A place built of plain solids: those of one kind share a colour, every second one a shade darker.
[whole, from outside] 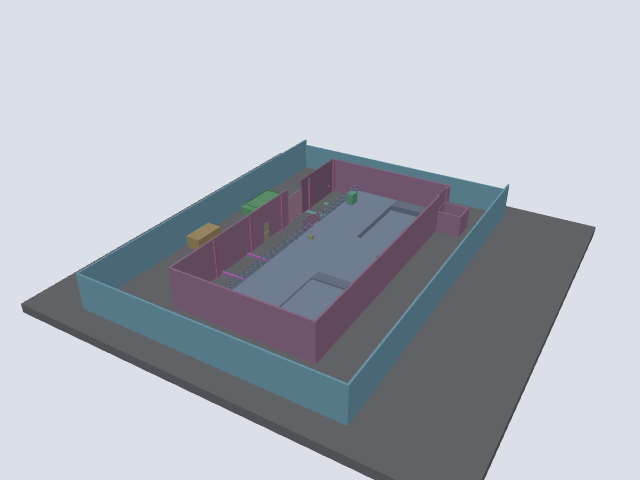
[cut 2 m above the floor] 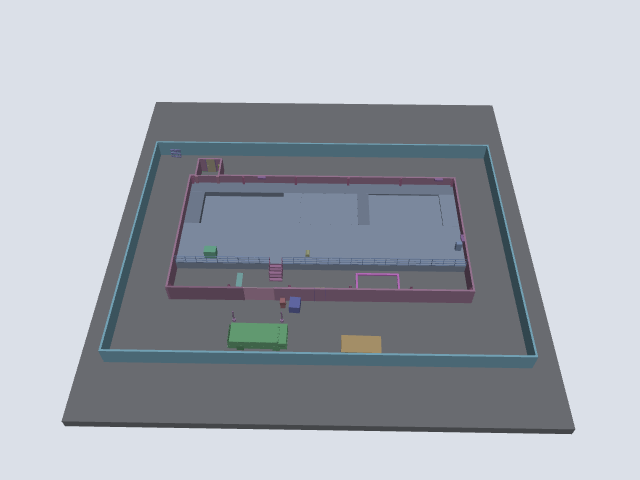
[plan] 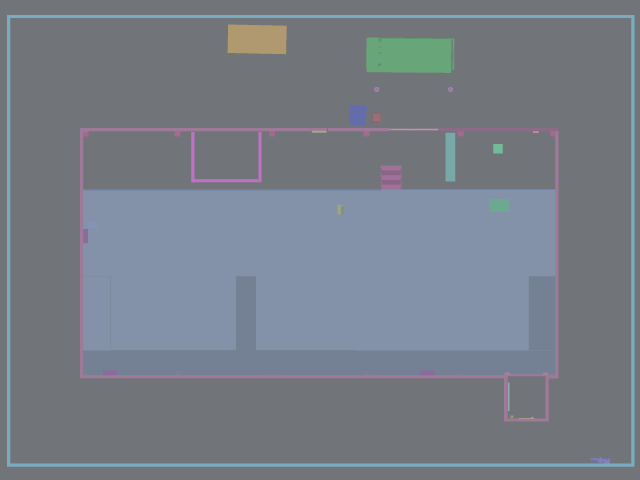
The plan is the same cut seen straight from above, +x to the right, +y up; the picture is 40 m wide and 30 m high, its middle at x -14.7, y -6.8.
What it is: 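A works' hall with a row of sunk bays; one tall room; a strip of floor behind the doors, a deck 0.96 m over it that fills the rest, and 3 sunk grounds in the deck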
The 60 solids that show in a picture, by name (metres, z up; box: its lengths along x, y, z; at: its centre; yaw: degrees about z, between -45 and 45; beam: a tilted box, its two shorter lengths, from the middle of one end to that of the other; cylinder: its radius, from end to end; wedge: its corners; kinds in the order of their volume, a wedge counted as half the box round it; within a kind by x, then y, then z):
{
 "raised_floor_bank_1": {"box": [1.7, 4.65, 1.01], "at": [-28.65, -11.38, 0.46]},
 "raised_floor_bank_2": {"box": [7.85, 4.65, 0.83], "at": [-23.88, -11.38, 0.36]},
 "raised_floor_bank_3": {"box": [1.25, 4.65, 1.01], "at": [-19.32, -11.38, 0.46]},
 "raised_floor_bank_4": {"box": [6.25, 4.65, 1.01], "at": [-15.57, -11.38, 0.46]},
 "raised_floor_bank_5": {"box": [29.5, 1.55, 1.01], "at": [-14.75, -14.47, 0.46]},
 "raised_floor_bank_6": {"box": [29.5, 5.4, 1.01], "at": [-14.75, -6.35, 0.46]},
 "raised_floor_bank_7": {"box": [1.95, 4.65, 1.01], "at": [-11.47, -11.38, 0.46]},
 "raised_floor_bank_8": {"box": [8.85, 4.65, 0.37], "at": [-6.08, -11.38, 0.14]},
 "raised_floor_bank_9": {"box": [1.65, 4.65, 1.01], "at": [-0.82, -11.38, 0.46]},
 "yard_bound_1": {"box": [0.2, 28.23, 4.01], "at": [-34.16, -6.85, 1.96]},
 "yard_bound_2": {"box": [39.21, 0.2, 4.01], "at": [-14.65, -20.87, 1.96]},
 "yard_bound_3": {"box": [39.21, 0.2, 4.01], "at": [-14.65, 7.17, 1.96]},
 "yard_bound_4": {"box": [0.2, 28.23, 3.31], "at": [4.85, -6.85, 1.6]},
 "wall_1": {"box": [0.2, 15.65, 4.45], "at": [-29.6, -7.62, 2.17]},
 "wall_2": {"box": [19.36, 0.2, 4.45], "at": [-20.02, 0.1, 2.17]},
 "wall_3": {"box": [26.7, 0.2, 4.45], "at": [-16.35, -15.35, 2.17]},
 "wall_4": {"box": [7.56, 0.2, 4.45], "at": [-3.58, 0.1, 2.17]},
 "wall_5": {"box": [0.2, 2.9, 2.55], "at": [-3.1, -16.7, 1.23]},
 "wall_6": {"box": [2.8, 0.2, 2.55], "at": [-1.8, -18.05, 1.23]},
 "wall_7": {"box": [2.52, 0.06, 4.45], "at": [-1.8, -15.22, 2.17]},
 "wall_8": {"box": [0.2, 2.9, 2.55], "at": [-0.5, -16.7, 1.23]},
 "wall_9": {"box": [0.8, 0.2, 4.45], "at": [-0.2, -15.35, 2.17]},
 "wall_10": {"box": [0.2, 15.65, 4.45], "at": [0.1, -7.62, 2.17]},
 "beyond_van_1": {"box": [5.29, 2.15, 1.0], "at": [-9.13, 4.74, 0.79], "yaw": -0.5},
 "beyond_van_2": {"box": [4.6, 0.041, 0.2], "at": [-8.66, 5.8, 1.34], "yaw": -0.5},
 "beyond_van_3": {"box": [4.55, 0.02, 1.13], "at": [-8.66, 5.81, 0.86], "yaw": -0.5},
 "beyond_skip_1": {"box": [3.66, 1.78, 1.35], "at": [-18.63, 5.74, 0.62], "yaw": -1.2},
 "pallet_load_1": {"box": [1.22, 0.82, 1.41], "at": [-3.51, -4.64, 1.61]},
 "pallet_load_2": {"box": [1.14, 0.7, 1.34], "at": [-3.5, -4.64, 1.58]},
 "beyond_pallets_1": {"box": [1.05, 1.26, 0.94], "at": [-12.33, 1.0, 0.46], "yaw": -4.0},
 "door_landing_1": {"box": [1.32, 0.32, 0.85], "at": [-10.25, -3.51, 0.38]},
 "door_landing_2": {"box": [1.32, 0.32, 0.69], "at": [-10.25, -3.21, 0.29]},
 "door_landing_3": {"box": [1.32, 0.32, 0.53], "at": [-10.25, -2.91, 0.21]},
 "door_landing_4": {"box": [1.32, 0.32, 0.37], "at": [-10.25, -2.61, 0.14]},
 "door_landing_5": {"box": [1.32, 0.32, 0.21], "at": [-10.25, -2.31, 0.06]},
 "roller_shutter_1": {"box": [2.86, 0.06, 3.35], "at": [-8.85, 0.12, 1.62]},
 "bund_kerb_1": {"box": [0.2, 3.15, 0.25], "at": [-22.65, -1.62, 0.07]},
 "bund_kerb_2": {"box": [4.0, 0.2, 0.25], "at": [-20.55, -3.1, 0.07]},
 "bund_kerb_3": {"box": [0.2, 3.15, 0.25], "at": [-18.45, -1.62, 0.07]},
 "tote_stack_1": {"box": [0.6, 0.4, 1.28], "at": [-28.92, -5.84, 1.6]},
 "deck_rail_1": {"box": [18.65, 0.024, 0.1], "at": [-20.18, -3.68, 1.01]},
 "deck_rail_2": {"box": [18.65, 0.05, 0.05], "at": [-20.18, -3.68, 1.34]},
 "deck_rail_3": {"box": [18.65, 0.05, 0.05], "at": [-20.18, -3.68, 1.67]},
 "deck_rail_4": {"box": [18.65, 0.05, 0.05], "at": [-20.18, -3.68, 1.99]},
 "deck_rail_5": {"box": [9.65, 0.024, 0.1], "at": [-4.83, -3.68, 1.01]},
 "deck_rail_6": {"box": [9.65, 0.05, 0.05], "at": [-4.83, -3.68, 1.34]},
 "deck_rail_7": {"box": [9.65, 0.05, 0.05], "at": [-4.83, -3.68, 1.67]},
 "deck_rail_8": {"box": [9.65, 0.05, 0.05], "at": [-4.83, -3.68, 1.99]},
 "beyond_wheeled_bin_1": {"box": [0.48, 0.51, 1.08], "at": [-11.15, 0.85, 0.48], "yaw": 2.1},
 "signing_shelf_1": {"box": [0.3, 0.9, 0.26], "at": [-29.35, -6.56, 1.91]},
 "signing_shelf_2": {"box": [0.9, 0.3, 0.26], "at": [-27.81, -15.1, 1.91]},
 "signing_shelf_3": {"box": [0.9, 0.3, 0.26], "at": [-7.99, -15.1, 1.91]},
 "door_leaf_1": {"box": [1.0, 0.044, 2.15], "at": [-14.75, 0.0, 1.02]},
 "door_leaf_2": {"box": [1.0, 0.044, 2.15], "at": [-1.8, -17.95, 1.02]},
 "trench_plates_1": {"box": [0.6, 3.06, 0.07], "at": [-6.55, -1.62, -0.01]},
 "steel_column_1": {"box": [0.26, 0.014, 4.25], "at": [-23.6, -0.26, 2.08]},
 "steel_column_2": {"box": [0.26, 0.014, 4.25], "at": [-17.7, -0.26, 2.08]},
 "steel_column_3": {"box": [0.26, 0.014, 4.25], "at": [-11.8, -0.26, 2.08]},
 "access_cover_1": {"box": [0.59, 0.59, 0.06], "at": [-3.58, -1.1, -0.02]},
 "low_rail_1": {"box": [0.014, 2.64, 0.15], "at": [-0.61, -16.63, 0.03]}
}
